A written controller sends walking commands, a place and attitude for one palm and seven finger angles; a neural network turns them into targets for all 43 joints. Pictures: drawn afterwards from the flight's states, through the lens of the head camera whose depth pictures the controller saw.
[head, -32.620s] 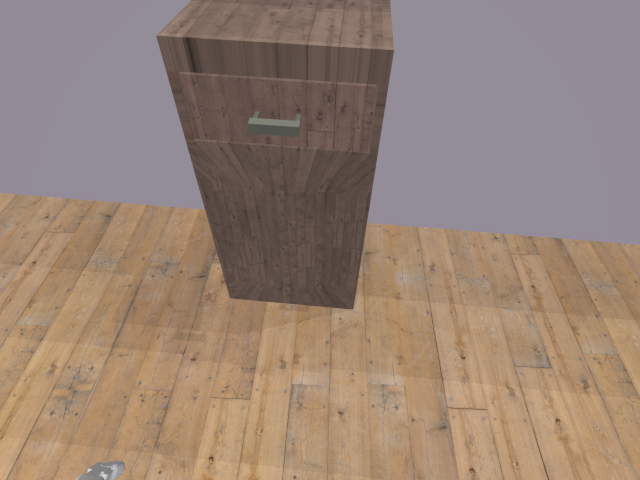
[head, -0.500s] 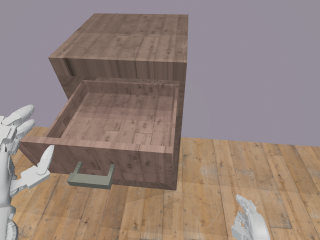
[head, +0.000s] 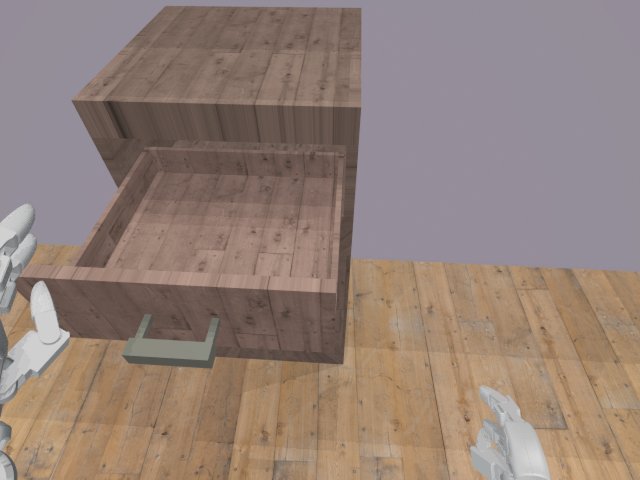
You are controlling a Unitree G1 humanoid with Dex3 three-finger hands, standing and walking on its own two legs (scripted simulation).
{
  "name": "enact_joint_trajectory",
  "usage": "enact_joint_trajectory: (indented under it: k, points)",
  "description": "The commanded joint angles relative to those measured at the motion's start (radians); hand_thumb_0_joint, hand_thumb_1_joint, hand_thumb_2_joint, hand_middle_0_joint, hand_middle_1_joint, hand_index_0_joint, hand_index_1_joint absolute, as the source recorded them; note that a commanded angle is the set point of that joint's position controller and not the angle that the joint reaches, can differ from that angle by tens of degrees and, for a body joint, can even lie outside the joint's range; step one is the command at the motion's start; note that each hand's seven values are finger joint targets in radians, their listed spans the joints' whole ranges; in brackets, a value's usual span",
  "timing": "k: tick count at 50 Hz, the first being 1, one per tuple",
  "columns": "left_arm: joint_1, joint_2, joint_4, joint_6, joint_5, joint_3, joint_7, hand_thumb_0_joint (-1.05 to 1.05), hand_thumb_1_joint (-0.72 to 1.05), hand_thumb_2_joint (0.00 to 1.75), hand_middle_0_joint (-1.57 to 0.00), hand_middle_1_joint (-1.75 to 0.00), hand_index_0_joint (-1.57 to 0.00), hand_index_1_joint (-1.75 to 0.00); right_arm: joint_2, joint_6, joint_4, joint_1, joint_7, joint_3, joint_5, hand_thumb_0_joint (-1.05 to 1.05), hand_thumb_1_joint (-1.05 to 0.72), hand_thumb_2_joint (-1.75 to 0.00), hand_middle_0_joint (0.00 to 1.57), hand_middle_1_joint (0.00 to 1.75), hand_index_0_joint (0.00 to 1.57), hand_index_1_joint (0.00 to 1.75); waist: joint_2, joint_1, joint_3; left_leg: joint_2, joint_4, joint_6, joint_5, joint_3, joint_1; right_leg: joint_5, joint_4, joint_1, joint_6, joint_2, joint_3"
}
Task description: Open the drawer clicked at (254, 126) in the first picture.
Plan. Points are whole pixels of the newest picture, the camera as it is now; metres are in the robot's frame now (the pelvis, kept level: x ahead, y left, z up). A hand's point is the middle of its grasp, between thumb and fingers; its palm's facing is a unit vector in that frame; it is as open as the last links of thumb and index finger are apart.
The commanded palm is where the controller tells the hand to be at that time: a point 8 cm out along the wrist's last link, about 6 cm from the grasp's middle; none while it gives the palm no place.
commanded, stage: step back with the hand held close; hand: left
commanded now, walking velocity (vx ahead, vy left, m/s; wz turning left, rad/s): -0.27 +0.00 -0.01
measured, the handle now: (175, 338) +0.28 +0.22 +0.01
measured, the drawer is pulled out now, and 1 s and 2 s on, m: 0.30 0.30 0.30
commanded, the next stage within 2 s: stop stepping back and stand still in 1.26 s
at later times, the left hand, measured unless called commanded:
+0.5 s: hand out of the picture +0.13 +0.26 +0.18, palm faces +0.42 -0.82 -0.39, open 7.4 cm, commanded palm +0.07 +0.30 +0.20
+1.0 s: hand out of the picture +0.06 +0.25 +0.19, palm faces +0.50 -0.79 -0.36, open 7.4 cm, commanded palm +0.00 +0.30 +0.20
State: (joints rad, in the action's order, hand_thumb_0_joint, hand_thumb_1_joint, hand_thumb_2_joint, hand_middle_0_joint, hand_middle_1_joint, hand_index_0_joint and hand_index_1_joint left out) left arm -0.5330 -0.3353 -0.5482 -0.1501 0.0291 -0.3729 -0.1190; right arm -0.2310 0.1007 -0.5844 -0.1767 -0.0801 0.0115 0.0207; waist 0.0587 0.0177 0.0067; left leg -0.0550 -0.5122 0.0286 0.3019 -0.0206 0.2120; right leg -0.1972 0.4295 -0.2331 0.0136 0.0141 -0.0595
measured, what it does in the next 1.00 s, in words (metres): shifts its weight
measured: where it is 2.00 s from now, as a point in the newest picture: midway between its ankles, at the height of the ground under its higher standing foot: outside the picture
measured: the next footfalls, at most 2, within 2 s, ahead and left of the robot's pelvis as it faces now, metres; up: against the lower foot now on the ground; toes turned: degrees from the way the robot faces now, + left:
right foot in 1.12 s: -0.03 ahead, -0.11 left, +0.00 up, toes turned +4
left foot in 1.36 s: -0.18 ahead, +0.11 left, +0.00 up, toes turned +1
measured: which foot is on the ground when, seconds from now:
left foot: down 0.00-1.00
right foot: down 0.00-1.00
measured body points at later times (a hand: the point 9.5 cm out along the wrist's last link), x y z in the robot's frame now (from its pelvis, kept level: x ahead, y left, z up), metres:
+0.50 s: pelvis -0.07 +0.02 -0.01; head -0.07 +0.04 +0.44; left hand +0.10 +0.30 +0.20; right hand +0.10 -0.22 -0.08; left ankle -0.02 +0.13 -0.74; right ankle +0.02 -0.13 -0.74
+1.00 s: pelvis -0.13 +0.01 -0.03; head -0.13 +0.03 +0.42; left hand +0.03 +0.29 +0.21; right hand +0.03 -0.23 -0.10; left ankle -0.02 +0.14 -0.74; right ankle +0.02 -0.12 -0.73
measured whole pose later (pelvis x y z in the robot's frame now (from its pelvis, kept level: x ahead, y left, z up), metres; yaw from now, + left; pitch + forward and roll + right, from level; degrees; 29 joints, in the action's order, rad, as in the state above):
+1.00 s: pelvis -0.13 +0.01 -0.03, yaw +1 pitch +0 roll -1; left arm -0.52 -0.34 -0.66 -0.25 0.00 -0.41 -0.21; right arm -0.21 0.13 -0.61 -0.24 -0.09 -0.01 0.05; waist -0.01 -0.03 -0.01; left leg -0.03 -0.71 0.00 0.22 -0.01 0.51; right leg -0.20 0.63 -0.53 0.02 -0.01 0.03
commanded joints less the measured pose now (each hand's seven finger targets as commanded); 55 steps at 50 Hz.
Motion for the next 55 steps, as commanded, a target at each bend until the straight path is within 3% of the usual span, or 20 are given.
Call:
enact_joint_trajectory:
  k: [1,4,9,15,18,20,23,31,34,37,39,43,44,45,47,49,50,52,54,55]
  points:
    - [-0.061,-0.170,-0.245,-0.070,-0.007,-0.113,-0.034,0.00,0.90,0.90,-0.20,-0.30,-0.20,-0.30,-0.107,0.013,0.188,0.062,-0.022,-0.059,0.001,0.00,-0.90,-0.90,0.20,0.30,0.20,0.30,-0.064,-0.025,-0.189,-0.007,0.010,-0.031,-0.368,0.001,0.023,0.298,-0.003,0.093,-0.042,0.094,0.072]
    - [-0.091,-0.209,-0.302,-0.076,-0.004,-0.148,-0.052,0.00,0.90,0.90,-0.20,-0.30,-0.20,-0.30,-0.110,0.004,0.208,0.070,-0.025,-0.069,-0.002,0.00,-0.90,-0.90,0.20,0.30,0.20,0.30,0.002,-0.019,-0.219,-0.035,0.024,-0.026,-0.508,-0.019,0.052,0.386,0.082,0.119,-0.031,0.065,0.037]
    - [-0.121,-0.215,-0.350,-0.101,0.006,-0.166,-0.059,0.00,0.90,0.90,-0.20,-0.30,-0.20,-0.30,-0.103,0.030,0.216,0.057,-0.019,-0.070,-0.003,0.00,-0.90,-0.90,0.20,0.30,0.20,0.30,0.051,-0.017,-0.204,-0.062,0.067,-0.034,-0.459,-0.041,0.134,0.304,0.151,0.123,-0.017,0.035,0.017]
    - [-0.051,-0.209,-0.310,-0.126,0.006,-0.158,-0.054,0.00,0.90,0.90,-0.20,-0.30,-0.20,-0.30,-0.114,0.068,0.196,0.039,-0.004,-0.056,-0.018,0.00,-0.90,-0.90,0.20,0.30,0.20,0.30,0.028,-0.022,-0.133,-0.052,0.085,-0.051,-0.066,-0.019,0.291,0.174,0.137,0.097,-0.015,0.050,0.069]
    - [-0.015,-0.203,-0.263,-0.131,0.001,-0.149,-0.054,0.00,0.90,0.90,-0.20,-0.30,-0.20,-0.30,-0.115,0.073,0.185,0.037,0.001,-0.050,-0.018,0.00,-0.90,-0.90,0.20,0.30,0.20,0.30,-0.008,-0.026,-0.070,-0.021,0.087,-0.052,0.159,-0.011,0.364,-0.020,0.059,0.032,-0.020,0.059,0.115]
    - [0.017,-0.206,-0.262,-0.135,-0.003,-0.140,-0.055,0.00,0.90,0.90,-0.20,-0.30,-0.20,-0.30,-0.114,0.074,0.181,0.036,-0.001,-0.049,-0.020,0.00,-0.90,-0.90,0.20,0.30,0.20,0.30,-0.059,-0.029,-0.045,0.005,0.055,-0.047,0.217,-0.001,0.333,-0.138,-0.027,-0.046,-0.027,0.076,0.146]
    - [0.026,-0.201,-0.252,-0.138,-0.008,-0.131,-0.057,0.00,0.90,0.90,-0.20,-0.30,-0.20,-0.30,-0.117,0.071,0.178,0.033,0.000,-0.048,-0.016,0.00,-0.90,-0.90,0.20,0.30,0.20,0.30,-0.059,-0.030,-0.039,0.014,0.047,-0.045,0.247,-0.001,0.304,-0.289,-0.087,-0.114,-0.028,0.074,0.153]
    - [-0.038,-0.186,-0.308,-0.151,-0.021,-0.143,-0.072,0.00,0.90,0.90,-0.20,-0.30,-0.20,-0.30,-0.124,0.096,0.197,0.028,-0.009,-0.057,-0.011,0.00,-0.90,-0.90,0.20,0.30,0.20,0.30,0.079,-0.024,-0.115,-0.074,0.206,-0.088,0.273,-0.080,0.467,-0.031,0.176,0.137,0.004,-0.017,0.046]
    - [-0.031,-0.200,-0.308,-0.156,-0.032,-0.169,-0.083,0.00,0.90,0.90,-0.20,-0.30,-0.20,-0.30,-0.129,0.109,0.188,0.025,-0.013,-0.065,0.007,0.00,-0.90,-0.90,0.20,0.30,0.20,0.30,0.050,-0.024,-0.104,-0.069,0.154,-0.090,0.254,-0.076,0.522,0.044,0.206,0.140,-0.007,-0.024,0.076]
    - [0.009,-0.177,-0.287,-0.171,-0.053,-0.161,-0.093,0.00,0.90,0.90,-0.20,-0.30,-0.20,-0.30,-0.127,0.114,0.168,0.005,-0.018,-0.072,0.031,0.00,-0.90,-0.90,0.20,0.30,0.20,0.30,0.044,-0.039,-0.053,-0.052,0.086,-0.097,0.420,-0.074,0.588,-0.131,0.184,0.058,-0.034,0.005,0.164]
    - [0.040,-0.188,-0.297,-0.167,-0.050,-0.165,-0.100,0.00,0.90,0.90,-0.20,-0.30,-0.20,-0.30,-0.126,0.110,0.151,-0.009,-0.020,-0.079,0.033,0.00,-0.90,-0.90,0.20,0.30,0.20,0.30,-0.043,-0.047,-0.050,-0.024,0.006,-0.074,0.391,-0.055,0.485,-0.214,0.099,-0.090,-0.055,0.022,0.217]
    - [0.062,-0.179,-0.312,-0.160,-0.037,-0.143,-0.108,0.00,0.90,0.90,-0.20,-0.30,-0.20,-0.30,-0.109,0.099,0.117,-0.016,-0.021,-0.076,0.034,0.00,-0.90,-0.90,0.20,0.30,0.20,0.30,-0.121,-0.050,-0.111,0.026,-0.114,-0.039,0.252,-0.030,0.271,-0.251,-0.061,-0.240,-0.080,0.108,0.281]
    - [0.066,-0.191,-0.317,-0.158,-0.036,-0.153,-0.109,0.00,0.90,0.90,-0.20,-0.30,-0.20,-0.30,-0.112,0.093,0.107,-0.010,-0.023,-0.080,0.035,0.00,-0.90,-0.90,0.20,0.30,0.20,0.30,-0.104,-0.052,-0.119,0.028,-0.116,-0.034,0.228,-0.023,0.219,-0.244,-0.075,-0.279,-0.082,0.111,0.279]
    - [0.055,-0.185,-0.308,-0.154,-0.037,-0.148,-0.110,0.00,0.90,0.90,-0.20,-0.30,-0.20,-0.30,-0.105,0.085,0.104,-0.007,-0.024,-0.075,0.037,0.00,-0.90,-0.90,0.20,0.30,0.20,0.30,-0.113,-0.053,-0.125,0.013,-0.089,-0.041,0.192,-0.046,0.220,-0.226,-0.055,-0.264,-0.073,0.099,0.243]
    - [0.047,-0.164,-0.298,-0.150,-0.030,-0.135,-0.104,0.00,0.90,0.90,-0.20,-0.30,-0.20,-0.30,-0.110,0.081,0.116,0.008,-0.023,-0.075,0.031,0.00,-0.90,-0.90,0.20,0.30,0.20,0.30,-0.015,-0.052,-0.108,-0.038,0.011,-0.065,0.219,-0.086,0.307,-0.231,0.045,-0.215,-0.045,0.040,0.186]
    - [0.031,-0.163,-0.293,-0.153,-0.027,-0.153,-0.110,0.00,0.90,0.90,-0.20,-0.30,-0.20,-0.30,-0.110,0.096,0.124,0.028,-0.025,-0.075,0.027,0.00,-0.90,-0.90,0.20,0.30,0.20,0.30,0.139,-0.052,-0.109,-0.152,0.171,-0.113,0.275,-0.168,0.488,-0.211,0.301,-0.081,-0.014,-0.062,0.082]
    - [0.028,-0.167,-0.316,-0.160,-0.024,-0.167,-0.111,0.00,0.90,0.90,-0.20,-0.30,-0.20,-0.30,-0.105,0.106,0.128,0.028,-0.028,-0.078,0.034,0.00,-0.90,-0.90,0.20,0.30,0.20,0.30,0.158,-0.042,-0.128,-0.214,0.207,-0.141,0.245,-0.206,0.562,-0.188,0.426,0.007,-0.003,-0.103,0.056]
    - [-0.020,-0.164,-0.272,-0.151,-0.015,-0.157,-0.095,0.00,0.90,0.90,-0.20,-0.30,-0.20,-0.30,-0.109,0.114,0.125,0.024,-0.017,-0.086,0.032,0.00,-0.90,-0.90,0.20,0.30,0.20,0.30,0.159,-0.037,-0.123,-0.239,0.203,-0.154,0.286,-0.166,0.583,-0.279,0.522,0.037,-0.005,-0.109,0.071]
    - [-0.027,-0.182,-0.297,-0.140,-0.002,-0.158,-0.096,0.00,0.90,0.90,-0.20,-0.30,-0.20,-0.30,-0.099,0.120,0.102,0.026,-0.009,-0.078,0.039,0.00,-0.90,-0.90,0.20,0.30,0.20,0.30,0.119,-0.034,-0.103,-0.224,0.108,-0.143,0.096,-0.153,0.453,-0.264,0.326,-0.025,-0.020,-0.067,0.086]
    - [-0.004,-0.185,-0.298,-0.134,-0.001,-0.147,-0.089,0.00,0.90,0.90,-0.20,-0.30,-0.20,-0.30,-0.100,0.118,0.094,0.043,-0.001,-0.073,0.036,0.00,-0.90,-0.90,0.20,0.30,0.20,0.30,0.039,-0.026,-0.067,-0.189,0.024,-0.110,0.115,-0.134,0.451,-0.212,0.165,-0.046,-0.046,-0.005,0.139]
